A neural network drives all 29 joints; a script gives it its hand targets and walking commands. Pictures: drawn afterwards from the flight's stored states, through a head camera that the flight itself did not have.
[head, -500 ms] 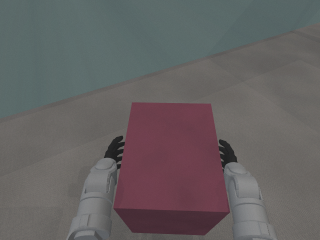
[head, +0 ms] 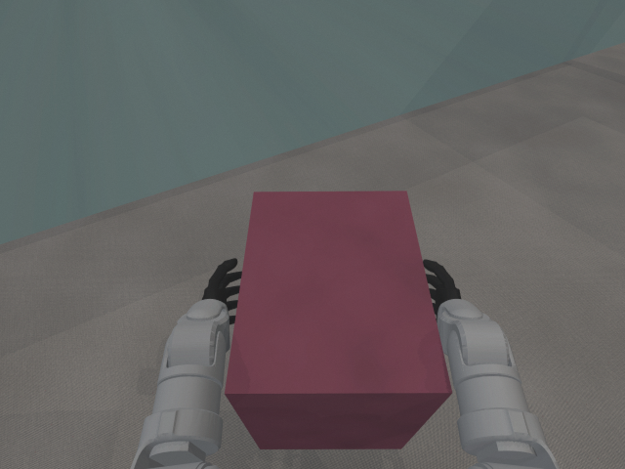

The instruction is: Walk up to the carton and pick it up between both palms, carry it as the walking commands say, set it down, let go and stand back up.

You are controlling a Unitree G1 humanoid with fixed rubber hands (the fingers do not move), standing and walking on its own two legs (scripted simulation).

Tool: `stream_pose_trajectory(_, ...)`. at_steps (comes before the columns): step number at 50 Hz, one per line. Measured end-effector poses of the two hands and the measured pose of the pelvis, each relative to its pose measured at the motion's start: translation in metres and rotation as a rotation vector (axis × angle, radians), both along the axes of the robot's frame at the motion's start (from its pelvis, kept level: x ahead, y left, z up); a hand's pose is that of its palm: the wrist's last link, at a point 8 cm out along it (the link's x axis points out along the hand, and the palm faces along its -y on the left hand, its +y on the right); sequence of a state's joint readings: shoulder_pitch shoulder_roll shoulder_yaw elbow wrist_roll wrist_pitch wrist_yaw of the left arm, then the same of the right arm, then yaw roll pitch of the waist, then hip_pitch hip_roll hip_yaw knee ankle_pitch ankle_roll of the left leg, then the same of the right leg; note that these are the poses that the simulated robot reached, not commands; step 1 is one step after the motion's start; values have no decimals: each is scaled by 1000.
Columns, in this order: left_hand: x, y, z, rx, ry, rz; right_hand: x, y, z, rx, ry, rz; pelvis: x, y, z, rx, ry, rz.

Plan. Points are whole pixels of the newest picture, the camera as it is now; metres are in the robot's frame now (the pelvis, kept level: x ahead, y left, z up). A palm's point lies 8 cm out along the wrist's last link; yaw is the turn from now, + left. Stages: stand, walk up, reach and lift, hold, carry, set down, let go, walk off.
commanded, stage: reach and lift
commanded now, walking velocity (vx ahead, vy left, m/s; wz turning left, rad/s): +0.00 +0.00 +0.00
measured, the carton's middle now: (330, 325) +0.32 -0.01 -0.02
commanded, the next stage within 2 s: hold in 0.90 s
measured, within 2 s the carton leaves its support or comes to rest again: neither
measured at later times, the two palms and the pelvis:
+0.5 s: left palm (211, 325) +0.30 +0.15 +0.04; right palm (441, 312) +0.30 -0.16 +0.03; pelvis +0.02 -0.01 +0.00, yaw +1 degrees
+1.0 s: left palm (204, 336) +0.28 +0.15 +0.04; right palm (445, 327) +0.28 -0.16 +0.04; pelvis -0.01 +0.00 +0.00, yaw +0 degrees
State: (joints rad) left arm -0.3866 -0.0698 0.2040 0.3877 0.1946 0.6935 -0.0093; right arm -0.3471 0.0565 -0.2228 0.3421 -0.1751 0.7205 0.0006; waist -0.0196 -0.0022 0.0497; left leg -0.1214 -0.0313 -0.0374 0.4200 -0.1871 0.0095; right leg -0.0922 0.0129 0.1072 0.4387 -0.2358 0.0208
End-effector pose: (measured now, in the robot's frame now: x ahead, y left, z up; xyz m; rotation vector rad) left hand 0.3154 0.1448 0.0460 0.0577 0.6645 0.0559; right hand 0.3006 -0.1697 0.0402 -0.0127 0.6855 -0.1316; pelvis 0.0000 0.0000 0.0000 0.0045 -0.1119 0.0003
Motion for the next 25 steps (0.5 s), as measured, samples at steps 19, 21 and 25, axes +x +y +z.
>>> stream_pose_trajectory(19, -17, 10, -11, -2, 33, 78, 6, 10, -11, 0, 30, 70, 21, -10, 3, 1, -2, 13)
stream_pose_trajectory(21, -17, 8, -11, 4, 31, 74, 4, 8, -12, 3, 28, 66, 19, -11, 3, 1, 3, 13)
stream_pose_trajectory(25, -17, 5, -8, 2, 15, 66, 3, 6, -7, -6, 12, 59, 18, -12, 4, 1, 12, 15)
